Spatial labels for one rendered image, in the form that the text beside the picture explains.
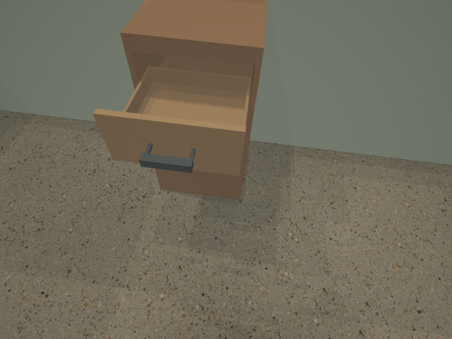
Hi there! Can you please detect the handle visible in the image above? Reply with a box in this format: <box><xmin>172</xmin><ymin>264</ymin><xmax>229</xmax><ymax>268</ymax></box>
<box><xmin>139</xmin><ymin>143</ymin><xmax>196</xmax><ymax>173</ymax></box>

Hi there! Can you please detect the cabinet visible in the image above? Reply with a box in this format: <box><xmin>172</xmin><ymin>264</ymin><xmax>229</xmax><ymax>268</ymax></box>
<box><xmin>120</xmin><ymin>0</ymin><xmax>268</xmax><ymax>200</ymax></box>

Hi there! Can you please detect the drawer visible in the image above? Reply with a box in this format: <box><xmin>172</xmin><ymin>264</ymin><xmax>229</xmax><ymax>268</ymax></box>
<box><xmin>93</xmin><ymin>66</ymin><xmax>251</xmax><ymax>176</ymax></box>

